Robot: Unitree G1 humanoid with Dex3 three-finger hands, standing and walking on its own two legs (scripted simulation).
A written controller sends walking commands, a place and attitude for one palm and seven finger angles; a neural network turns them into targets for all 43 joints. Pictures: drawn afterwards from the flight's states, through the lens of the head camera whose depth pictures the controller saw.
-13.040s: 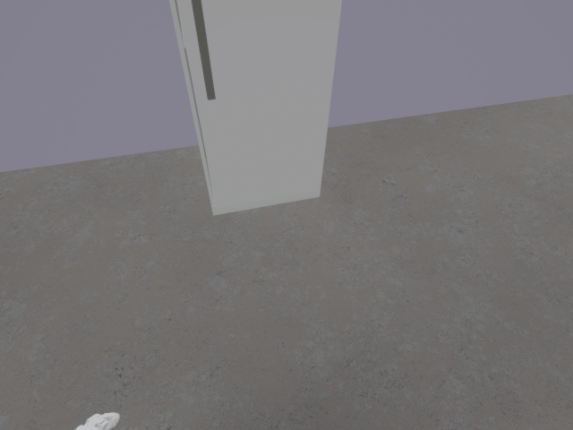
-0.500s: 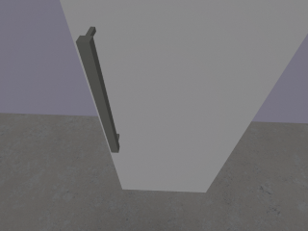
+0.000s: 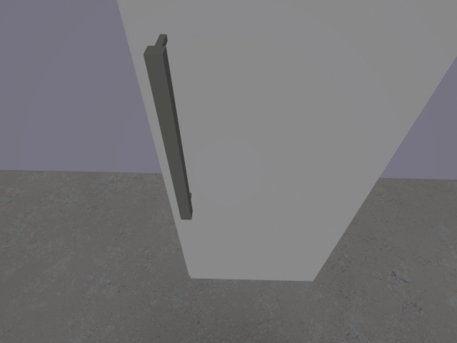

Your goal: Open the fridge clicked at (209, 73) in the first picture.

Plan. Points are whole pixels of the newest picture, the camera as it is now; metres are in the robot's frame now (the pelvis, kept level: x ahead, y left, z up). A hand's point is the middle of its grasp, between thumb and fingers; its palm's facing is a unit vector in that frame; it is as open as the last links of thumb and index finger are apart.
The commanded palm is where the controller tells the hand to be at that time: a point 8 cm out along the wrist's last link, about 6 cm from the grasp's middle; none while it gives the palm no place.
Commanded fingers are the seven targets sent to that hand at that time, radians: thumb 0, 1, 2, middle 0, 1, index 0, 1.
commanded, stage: look again from close up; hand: left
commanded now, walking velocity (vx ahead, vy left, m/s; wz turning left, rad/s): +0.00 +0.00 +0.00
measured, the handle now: (177, 147) +0.44 +0.13 +0.10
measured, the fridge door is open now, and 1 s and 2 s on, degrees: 0 0 0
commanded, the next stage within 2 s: raise the hand to about handle height in 0.30 s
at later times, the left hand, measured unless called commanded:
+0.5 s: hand out of the picture +0.08 +0.19 -0.13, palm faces +0.20 -0.95 -0.25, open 7.3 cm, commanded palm +0.11 +0.22 -0.06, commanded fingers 0.00 0.76 0.84 -0.21 -0.39 -0.21 -0.39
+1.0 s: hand (107, 333) +0.14 +0.20 +0.00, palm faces +0.18 -0.98 -0.09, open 9.6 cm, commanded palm +0.13 +0.25 +0.00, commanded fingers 0.00 0.18 0.59 -0.25 -0.76 -0.25 -0.76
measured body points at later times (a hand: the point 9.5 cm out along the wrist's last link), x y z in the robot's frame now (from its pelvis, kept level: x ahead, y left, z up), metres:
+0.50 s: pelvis +0.00 -0.01 +0.00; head +0.01 -0.01 +0.45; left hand +0.07 +0.24 -0.11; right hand +0.03 -0.24 -0.15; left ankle -0.01 +0.10 -0.74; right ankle +0.00 -0.14 -0.74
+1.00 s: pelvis -0.03 -0.04 -0.07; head +0.02 -0.02 +0.38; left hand +0.12 +0.25 +0.01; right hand +0.22 -0.25 -0.12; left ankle -0.01 +0.10 -0.74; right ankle +0.00 -0.14 -0.74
